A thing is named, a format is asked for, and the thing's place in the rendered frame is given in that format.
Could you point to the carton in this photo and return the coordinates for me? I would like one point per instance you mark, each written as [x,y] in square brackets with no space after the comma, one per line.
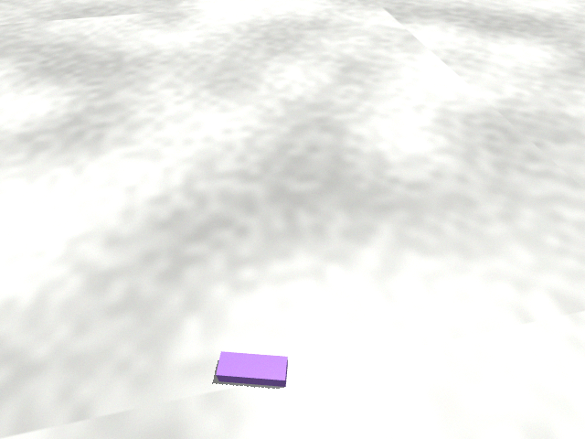
[252,369]

